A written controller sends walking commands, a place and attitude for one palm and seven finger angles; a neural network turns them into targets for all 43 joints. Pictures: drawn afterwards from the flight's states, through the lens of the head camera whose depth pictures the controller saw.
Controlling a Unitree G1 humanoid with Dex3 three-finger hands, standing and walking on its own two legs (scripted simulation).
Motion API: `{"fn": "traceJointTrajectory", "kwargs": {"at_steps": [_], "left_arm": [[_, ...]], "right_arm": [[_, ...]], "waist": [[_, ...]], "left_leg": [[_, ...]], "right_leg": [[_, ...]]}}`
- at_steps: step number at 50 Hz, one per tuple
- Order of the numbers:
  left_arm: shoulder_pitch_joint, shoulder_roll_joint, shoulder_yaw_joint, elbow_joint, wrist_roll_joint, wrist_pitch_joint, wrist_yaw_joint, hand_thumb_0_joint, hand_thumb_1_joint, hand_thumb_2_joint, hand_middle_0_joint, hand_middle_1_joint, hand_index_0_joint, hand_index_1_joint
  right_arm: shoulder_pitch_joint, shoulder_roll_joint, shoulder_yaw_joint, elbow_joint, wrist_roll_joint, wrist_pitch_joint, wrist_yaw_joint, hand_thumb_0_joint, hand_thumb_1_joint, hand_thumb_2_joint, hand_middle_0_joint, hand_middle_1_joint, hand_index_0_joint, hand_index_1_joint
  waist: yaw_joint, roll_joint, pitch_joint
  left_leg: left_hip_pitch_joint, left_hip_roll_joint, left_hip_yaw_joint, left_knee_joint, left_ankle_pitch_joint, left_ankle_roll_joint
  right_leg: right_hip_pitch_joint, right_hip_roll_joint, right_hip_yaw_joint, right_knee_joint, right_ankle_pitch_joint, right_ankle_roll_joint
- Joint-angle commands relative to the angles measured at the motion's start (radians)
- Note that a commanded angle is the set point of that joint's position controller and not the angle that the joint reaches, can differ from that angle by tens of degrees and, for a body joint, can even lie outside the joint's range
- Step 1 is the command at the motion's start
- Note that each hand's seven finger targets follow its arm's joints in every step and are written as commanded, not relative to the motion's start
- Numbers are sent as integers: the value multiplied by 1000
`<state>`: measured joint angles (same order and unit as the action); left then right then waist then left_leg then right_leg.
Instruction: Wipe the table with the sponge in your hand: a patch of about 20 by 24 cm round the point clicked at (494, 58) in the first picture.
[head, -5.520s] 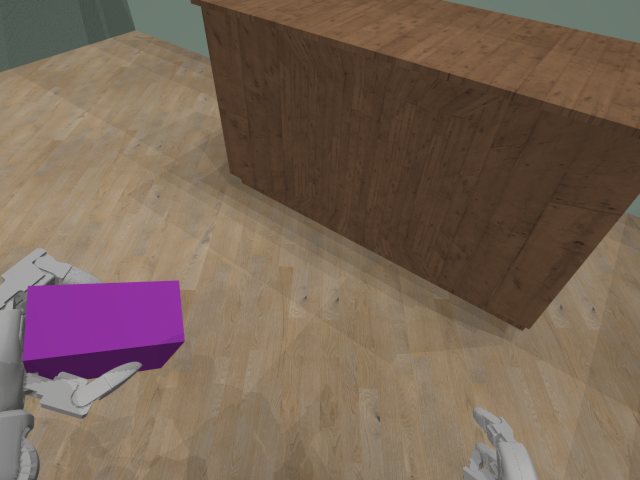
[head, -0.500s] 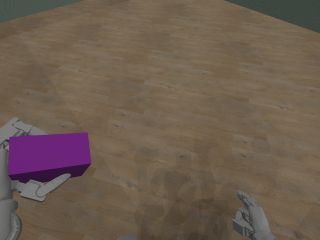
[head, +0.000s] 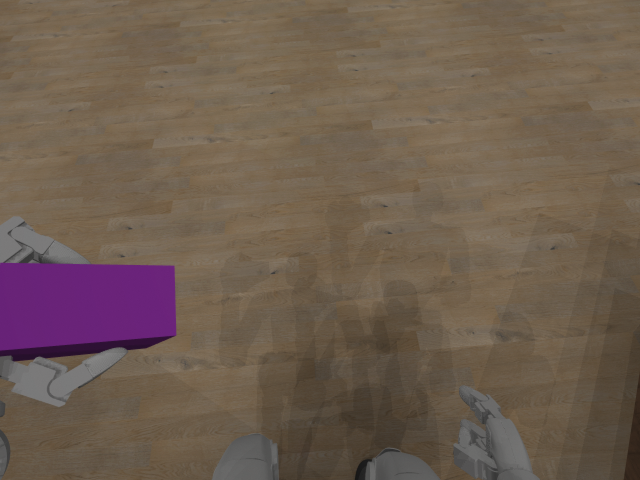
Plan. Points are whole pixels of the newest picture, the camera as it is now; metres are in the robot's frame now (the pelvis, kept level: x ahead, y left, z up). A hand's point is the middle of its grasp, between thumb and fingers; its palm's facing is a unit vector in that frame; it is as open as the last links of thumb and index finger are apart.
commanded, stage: turn to face it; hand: left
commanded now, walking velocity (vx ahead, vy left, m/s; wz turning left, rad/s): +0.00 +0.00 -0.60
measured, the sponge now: (112, 313) +0.24 +0.20 +0.15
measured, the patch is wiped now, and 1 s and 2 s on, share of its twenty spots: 0.00 0.00 0.00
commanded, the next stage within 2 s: none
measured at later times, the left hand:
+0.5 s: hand (97, 338) +0.21 +0.18 +0.18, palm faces +0.17 -0.88 -0.45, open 10.2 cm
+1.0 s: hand (257, 381) +0.18 +0.05 +0.19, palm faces -0.16 -0.83 -0.53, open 10.2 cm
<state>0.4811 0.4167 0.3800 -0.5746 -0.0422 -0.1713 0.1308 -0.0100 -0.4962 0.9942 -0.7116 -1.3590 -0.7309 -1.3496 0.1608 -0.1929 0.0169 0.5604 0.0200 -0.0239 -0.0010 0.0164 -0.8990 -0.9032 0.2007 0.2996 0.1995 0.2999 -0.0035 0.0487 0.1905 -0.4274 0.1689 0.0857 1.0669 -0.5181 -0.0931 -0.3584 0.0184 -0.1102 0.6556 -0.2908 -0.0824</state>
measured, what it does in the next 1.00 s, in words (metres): walks backwards, turning right: left foot, then right foot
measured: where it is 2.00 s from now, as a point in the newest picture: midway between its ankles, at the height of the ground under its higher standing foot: outside the picture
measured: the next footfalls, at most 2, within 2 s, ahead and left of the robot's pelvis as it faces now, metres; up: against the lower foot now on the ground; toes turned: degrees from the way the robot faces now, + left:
left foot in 0.42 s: -0.01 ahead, +0.14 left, +0.00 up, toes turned -9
right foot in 0.68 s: -0.06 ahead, -0.16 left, +0.00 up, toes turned -29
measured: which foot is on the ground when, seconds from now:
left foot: up 0.00-0.40, down 0.42-0.68, up 0.70-0.96, down 0.98-1.00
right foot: down 0.00-0.42, up 0.44-0.66, down 0.68-1.00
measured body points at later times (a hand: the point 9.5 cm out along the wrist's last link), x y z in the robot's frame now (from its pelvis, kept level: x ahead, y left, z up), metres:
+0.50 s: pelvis -0.06 +0.00 +0.01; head -0.03 +0.00 +0.46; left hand +0.19 +0.22 +0.21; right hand +0.07 -0.27 -0.06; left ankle -0.05 +0.15 -0.72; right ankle -0.01 -0.08 -0.69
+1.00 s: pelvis -0.13 -0.02 +0.00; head -0.08 -0.05 +0.45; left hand +0.18 +0.10 +0.22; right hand -0.14 -0.34 -0.08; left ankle -0.04 +0.08 -0.72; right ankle -0.10 -0.14 -0.72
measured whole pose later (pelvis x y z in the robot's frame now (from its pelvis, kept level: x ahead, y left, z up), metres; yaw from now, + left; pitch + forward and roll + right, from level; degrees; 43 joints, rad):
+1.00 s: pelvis -0.13 -0.02 +0.00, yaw -34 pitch +0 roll +2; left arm 0.57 0.47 0.46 -0.66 -0.05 -0.21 0.14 -0.01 -0.50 1.00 -0.71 -1.36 -0.73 -1.35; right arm 0.17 -0.27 -0.04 0.55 0.01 0.04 -0.02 0.02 -0.90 -0.90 0.19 0.30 0.19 0.30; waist 0.00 -0.05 0.11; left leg -0.31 0.04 0.10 0.60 -0.30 -0.04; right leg -0.45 0.07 0.06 0.63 -0.19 -0.05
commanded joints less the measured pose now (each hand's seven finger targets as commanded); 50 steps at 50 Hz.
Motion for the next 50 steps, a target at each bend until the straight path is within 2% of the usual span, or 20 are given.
{"fn": "traceJointTrajectory", "kwargs": {"at_steps": [1, 4, 14, 18, 19, 20, 21, 22, 23, 25, 27, 32, 33, 34, 35, 36, 39, 46, 48, 50], "left_arm": [[107, 190, 240, -236, -29, -68, 48, 0, 100, 1300, -1200, -1600, -1200, -1600], [100, 175, 224, -194, -34, -67, 45, 0, 100, 1300, -1200, -1600, -1200, -1600], [-2, 145, 124, -178, -18, -50, 45, 0, 100, 1300, -1200, -1600, -1200, -1600], [-66, 142, 103, -203, -3, -56, 32, 0, 100, 1300, -1200, -1600, -1200, -1600], [-78, 155, 106, -212, -3, -63, 29, 0, 100, 1300, -1200, -1600, -1200, -1600], [-110, 147, 105, -226, -1, -77, 21, 0, 100, 1300, -1200, -1600, -1200, -1600], [-122, 153, 118, -240, 6, -86, 15, 0, 100, 1300, -1200, -1600, -1200, -1600], [-121, 182, 147, -235, 20, -85, 18, 0, 100, 1300, -1200, -1600, -1200, -1600], [-96, 158, 135, -202, 24, -79, 12, 0, 100, 1300, -1200, -1600, -1200, -1600], [-129, 103, 72, -194, 21, -71, 3, 0, 100, 1300, -1200, -1600, -1200, -1600], [-128, 64, 23, -170, 15, -66, 7, 0, 100, 1300, -1200, -1600, -1200, -1600], [-217, 112, 46, -157, 24, -52, 13, 0, 100, 1300, -1200, -1600, -1200, -1600], [-218, 138, 71, -155, 27, -56, 16, 0, 100, 1300, -1200, -1600, -1200, -1600], [-156, 196, 122, -134, 32, -61, 27, 0, 100, 1300, -1200, -1600, -1200, -1600], [-113, 200, 162, -132, 4, -63, 33, 0, 100, 1300, -1200, -1600, -1200, -1600], [-55, 222, 190, -178, -15, -63, 32, 0, 100, 1300, -1200, -1600, -1200, -1600], [72, 217, 243, -271, -27, -84, 38, 0, 100, 1300, -1200, -1600, -1200, -1600], [103, 169, 225, -231, -22, -73, 45, 0, 100, 1300, -1200, -1600, -1200, -1600], [51, 150, 186, -228, -18, -78, 37, 0, 100, 1300, -1200, -1600, -1200, -1600], [15, 147, 177, -222, 6, -95, 29, 0, 100, 1300, -1200, -1600, -1200, -1600]], "right_arm": [[-96, -69, -40, -148, -10, -5, -6, 0, -900, -900, 200, 300, 200, 300], [-107, -86, -57, -130, -11, 15, -13, 0, -900, -900, 200, 300, 200, 300], [-99, -134, -62, -164, -8, 35, -16, 0, -900, -900, 200, 300, 200, 300], [-45, -130, -60, -166, -16, 47, -10, 0, -900, -900, 200, 300, 200, 300], [-45, -133, -63, -166, -14, 44, -14, 0, -900, -900, 200, 300, 200, 300], [-53, -148, -69, -180, -22, 37, -19, 0, -900, -900, 200, 300, 200, 300], [-71, -161, -75, -197, -22, 29, -20, 0, -900, -900, 200, 300, 200, 300], [-68, -120, -69, -194, -15, 16, -28, 0, -900, -900, 200, 300, 200, 300], [-65, -115, -76, -198, -13, 12, -26, 0, -900, -900, 200, 300, 200, 300], [-52, -122, -70, -184, -6, -8, -16, 0, -900, -900, 200, 300, 200, 300], [-14, -136, -68, -176, 6, -29, -9, 0, -900, -900, 200, 300, 200, 300], [9, -155, -72, -172, 1, -68, -2, 0, -900, -900, 200, 300, 200, 300], [7, -141, -69, -171, 6, -69, 2, 0, -900, -900, 200, 300, 200, 300], [-15, -108, -62, -187, 5, -66, -2, 0, -900, -900, 200, 300, 200, 300], [-49, -104, -53, -197, 4, -58, -4, 0, -900, -900, 200, 300, 200, 300], [-62, -103, -62, -190, 6, -41, -7, 0, -900, -900, 200, 300, 200, 300], [-100, -75, -33, -164, -7, 11, 3, 0, -900, -900, 200, 300, 200, 300], [-58, -109, -52, -155, -7, 22, -6, 0, -900, -900, 200, 300, 200, 300], [-22, -134, -63, -156, -8, 15, -17, 0, -900, -900, 200, 300, 200, 300], [-61, -156, -71, -177, -10, 4, -33, 0, -900, -900, 200, 300, 200, 300]], "waist": [[13, -118, -404], [10, -120, -371], [53, -160, -338], [31, -126, -351], [31, -73, -346], [25, 36, -306], [37, 205, -286], [47, 270, -286], [41, 231, -243], [33, 194, -148], [24, 214, -159], [19, 155, -228], [22, 46, -259], [34, -186, -296], [48, -315, -339], [49, -285, -362], [33, -111, -412], [26, -154, -362], [5, -74, -328], [29, 294, -264]], "left_leg": [[-198, -64, -100, 239, 64, -18], [-133, -71, -91, 136, 110, -17], [50, -136, -63, -317, 29, 25], [273, -137, -29, -602, 90, 60], [351, -93, -40, -696, 125, 77], [395, 35, -157, -771, 100, 133], [412, 206, -277, -805, 227, 197], [289, 306, -279, -824, 294, 251], [159, 308, -225, -819, 305, 261], [176, 267, -81, -750, 470, 230], [234, 219, 21, -681, 633, 165], [226, 165, 75, -435, 665, 89], [170, 115, 100, -272, 550, 62], [-33, -13, 102, -44, 141, 20], [-130, -63, -14, 93, -116, 0], [-116, -52, -107, 164, -87, 2], [-106, -53, -102, 79, 5, -5], [181, -110, -30, -453, 117, 24], [317, -40, -71, -661, 144, 68], [255, 302, -348, -838, 174, 222]], "right_leg": [[390, -288, 362, -198, 723, -64], [274, -257, 342, -260, 510, -56], [141, -230, 542, -381, 87, -75], [15, -172, 531, -385, -29, -9], [-30, -126, 491, -320, -17, 22], [-148, -54, 440, -209, -69, 59], [-240, 42, 290, 32, -135, 100], [-218, 30, 178, 337, -182, 121], [-174, 0, 159, 496, -166, 130], [-230, -49, 120, 460, -182, 142], [-144, -46, 50, 237, -162, 143], [167, 8, -47, -131, 56, 135], [253, -68, 37, -207, 219, 96], [378, -250, 338, -208, 668, -13], [351, -364, 520, -239, 782, -76], [315, -365, 545, -253, 634, -79], [325, -294, 397, -206, 519, -89], [67, -219, 444, -268, 136, -55], [-68, -149, 408, -185, -16, 13], [-215, 21, 164, 324, -257, 105]]}}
